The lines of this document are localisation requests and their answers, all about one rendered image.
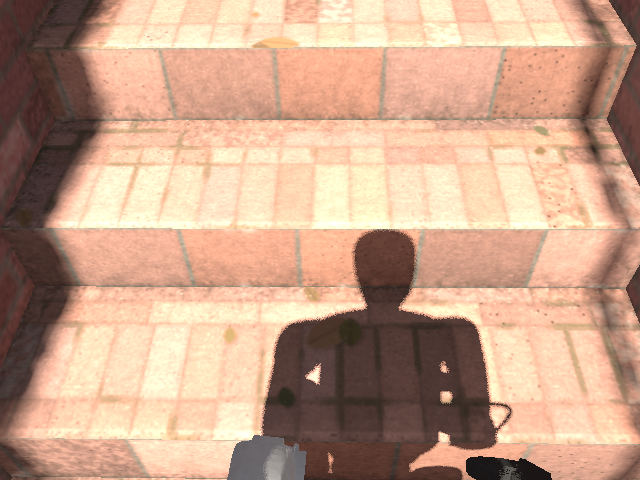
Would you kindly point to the robot left shin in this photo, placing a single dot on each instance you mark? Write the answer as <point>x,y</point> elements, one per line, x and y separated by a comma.
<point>235,449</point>

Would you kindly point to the right robot hand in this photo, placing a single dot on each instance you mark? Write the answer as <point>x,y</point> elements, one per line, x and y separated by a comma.
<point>491,468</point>

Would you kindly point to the robot left thigh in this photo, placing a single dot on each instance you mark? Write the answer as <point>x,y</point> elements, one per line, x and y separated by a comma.
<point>267,458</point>

